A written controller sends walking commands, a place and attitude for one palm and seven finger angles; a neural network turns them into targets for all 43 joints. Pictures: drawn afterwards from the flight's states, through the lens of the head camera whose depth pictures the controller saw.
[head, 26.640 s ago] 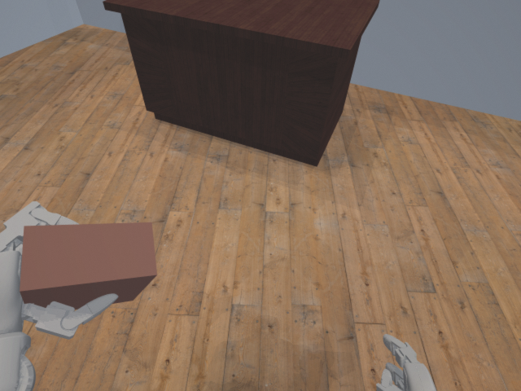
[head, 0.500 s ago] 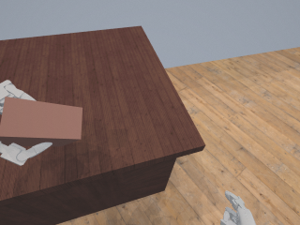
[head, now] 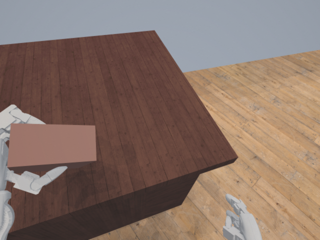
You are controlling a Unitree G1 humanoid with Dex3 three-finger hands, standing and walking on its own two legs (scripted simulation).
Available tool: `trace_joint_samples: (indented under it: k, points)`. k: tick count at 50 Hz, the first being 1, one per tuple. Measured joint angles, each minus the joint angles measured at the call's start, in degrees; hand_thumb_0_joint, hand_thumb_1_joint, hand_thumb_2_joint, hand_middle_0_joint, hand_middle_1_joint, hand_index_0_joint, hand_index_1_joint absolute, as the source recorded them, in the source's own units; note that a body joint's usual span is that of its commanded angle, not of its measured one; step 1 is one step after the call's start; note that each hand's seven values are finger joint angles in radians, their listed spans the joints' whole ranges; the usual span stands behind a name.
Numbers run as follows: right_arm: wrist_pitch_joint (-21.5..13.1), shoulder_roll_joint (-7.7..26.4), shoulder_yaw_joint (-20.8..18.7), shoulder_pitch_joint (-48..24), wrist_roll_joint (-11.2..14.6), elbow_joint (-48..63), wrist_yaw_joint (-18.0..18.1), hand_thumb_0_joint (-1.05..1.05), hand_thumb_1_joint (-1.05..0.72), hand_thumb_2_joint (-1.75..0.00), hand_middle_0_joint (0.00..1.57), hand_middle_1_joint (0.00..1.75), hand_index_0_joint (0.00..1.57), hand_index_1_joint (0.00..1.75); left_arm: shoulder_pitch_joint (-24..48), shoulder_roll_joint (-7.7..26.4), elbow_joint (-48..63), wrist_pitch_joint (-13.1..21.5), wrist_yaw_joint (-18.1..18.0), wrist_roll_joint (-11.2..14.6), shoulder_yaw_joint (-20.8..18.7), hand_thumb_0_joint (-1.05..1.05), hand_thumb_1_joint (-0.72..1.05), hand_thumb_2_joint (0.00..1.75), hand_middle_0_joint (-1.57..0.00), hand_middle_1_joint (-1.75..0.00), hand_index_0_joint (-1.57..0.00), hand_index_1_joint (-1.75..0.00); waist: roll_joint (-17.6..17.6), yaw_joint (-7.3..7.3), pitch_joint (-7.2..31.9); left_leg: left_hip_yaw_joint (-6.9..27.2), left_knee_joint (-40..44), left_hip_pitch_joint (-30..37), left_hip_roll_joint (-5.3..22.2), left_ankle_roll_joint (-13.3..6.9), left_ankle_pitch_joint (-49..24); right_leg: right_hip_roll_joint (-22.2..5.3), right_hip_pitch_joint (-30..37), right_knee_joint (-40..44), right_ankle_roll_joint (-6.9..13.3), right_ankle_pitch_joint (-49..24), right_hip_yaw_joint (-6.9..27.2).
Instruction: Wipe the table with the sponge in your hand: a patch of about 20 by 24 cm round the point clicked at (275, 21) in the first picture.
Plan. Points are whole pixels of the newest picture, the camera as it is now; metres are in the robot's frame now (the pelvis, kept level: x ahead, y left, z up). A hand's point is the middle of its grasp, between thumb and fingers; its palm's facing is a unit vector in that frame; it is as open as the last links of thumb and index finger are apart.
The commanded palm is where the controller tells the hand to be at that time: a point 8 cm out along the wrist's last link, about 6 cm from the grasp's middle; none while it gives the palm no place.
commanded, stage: come to a stop and stand still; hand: left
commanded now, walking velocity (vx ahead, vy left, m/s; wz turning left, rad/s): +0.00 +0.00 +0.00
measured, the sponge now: (64, 150) +0.24 +0.22 +0.14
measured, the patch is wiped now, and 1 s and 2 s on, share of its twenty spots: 0.00 0.00 0.00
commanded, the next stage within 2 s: look again from close up in 0.30 s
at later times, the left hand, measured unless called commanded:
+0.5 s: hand (28, 153) +0.22 +0.26 +0.16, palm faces +0.38 -0.85 -0.38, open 10.1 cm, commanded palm +0.16 +0.30 +0.18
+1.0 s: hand (45, 152) +0.22 +0.24 +0.16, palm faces +0.37 -0.85 -0.37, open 10.1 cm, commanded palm +0.16 +0.27 +0.18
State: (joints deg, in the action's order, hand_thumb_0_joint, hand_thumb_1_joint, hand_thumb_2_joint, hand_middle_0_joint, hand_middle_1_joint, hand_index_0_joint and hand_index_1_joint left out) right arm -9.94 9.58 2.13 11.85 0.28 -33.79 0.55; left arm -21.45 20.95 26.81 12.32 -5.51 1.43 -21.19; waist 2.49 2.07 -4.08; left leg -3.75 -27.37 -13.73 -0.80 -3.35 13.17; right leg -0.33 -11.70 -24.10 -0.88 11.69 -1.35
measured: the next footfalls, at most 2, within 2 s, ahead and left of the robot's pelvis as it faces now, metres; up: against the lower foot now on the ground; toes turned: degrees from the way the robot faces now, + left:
none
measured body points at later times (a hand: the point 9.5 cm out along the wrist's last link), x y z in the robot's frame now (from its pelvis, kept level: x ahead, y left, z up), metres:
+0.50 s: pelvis +0.00 +0.02 +0.00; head +0.03 +0.04 +0.45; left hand +0.19 +0.31 +0.18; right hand +0.18 -0.20 -0.07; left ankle +0.02 +0.08 -0.74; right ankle +0.01 -0.13 -0.74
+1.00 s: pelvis +0.00 -0.01 +0.00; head +0.02 +0.01 +0.45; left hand +0.20 +0.28 +0.18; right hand +0.18 -0.24 -0.07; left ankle +0.02 +0.08 -0.74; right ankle +0.01 -0.13 -0.74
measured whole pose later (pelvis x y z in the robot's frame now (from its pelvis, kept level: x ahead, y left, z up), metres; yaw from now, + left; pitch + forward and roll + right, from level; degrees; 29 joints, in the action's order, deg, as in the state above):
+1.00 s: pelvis +0.00 -0.01 +0.00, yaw +0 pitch +0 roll -1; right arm -7.0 10.8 0.7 12.0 0.9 -32.4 1.7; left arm -23.6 21.5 25.7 11.5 -5.5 2.6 -20.4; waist 1.5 1.2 -2.7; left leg -3.5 -25.1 -12.9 0.0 -2.2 12.0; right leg 0.5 -11.1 -22.2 0.0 10.7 -1.5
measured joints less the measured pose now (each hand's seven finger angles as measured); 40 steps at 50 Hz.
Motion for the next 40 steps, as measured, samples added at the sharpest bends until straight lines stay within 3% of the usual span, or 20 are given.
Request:
trace_joint_samples:
  k: [7, 17, 30, 40]
  points:
    - [0.55, -1.03, 0.55, -1.71, -0.24, 1.61, -0.26, 0.01, -0.91, -0.90, 0.20, 0.30, 0.21, 0.30, -1.44, 1.01, 0.88, 0.14, 0.83, -0.16, 1.06, -0.01, -0.50, 1.04, -0.71, -1.34, -0.75, -1.34, 0.46, -0.08, 0.40, -0.30, 0.19, 0.30, -1.05, -0.96, 0.21, -1.02, 0.36, 0.19, -0.67, 0.19, 0.27]
    - [1.66, 0.66, -0.15, -1.12, -0.09, 1.55, 0.13, 0.01, -0.91, -0.90, 0.20, 0.30, 0.21, 0.30, -1.31, 0.60, 0.61, 0.10, 0.08, 0.09, 0.62, -0.01, -0.50, 1.04, -0.71, -1.34, -0.75, -1.34, -0.15, 0.40, -0.01, -0.11, 0.70, 0.46, -1.45, -1.37, -0.22, -1.38, 0.99, 1.46, -0.99, -0.56, 0.04]
    - [2.32, 1.68, -1.00, 0.68, 0.28, 0.57, 0.99, 0.02, -0.91, -0.90, 0.20, 0.30, 0.21, 0.30, -3.33, 0.66, -0.25, 0.59, -0.09, 0.25, 0.93, -0.01, -0.50, 1.04, -0.71, -1.34, -0.75, -1.34, -1.37, -1.01, 0.42, 0.24, 1.35, 0.48, -0.76, -0.68, -0.80, -0.69, 1.15, 2.37, -0.82, -1.23, -0.27]
    - [2.35, 2.46, -1.49, 0.79, 0.52, 0.21, 1.55, 0.02, -0.91, -0.90, 0.20, 0.30, 0.20, 0.30, -3.40, -0.34, -1.91, -0.16, -0.20, 0.39, 1.86, -0.01, -0.50, 1.04, -0.71, -1.34, -0.75, -1.34, -1.96, -1.01, 1.45, 0.26, 1.60, 0.58, 0.01, -0.01, -0.88, 0.09, 1.16, 2.69, -0.09, -1.40, -0.25]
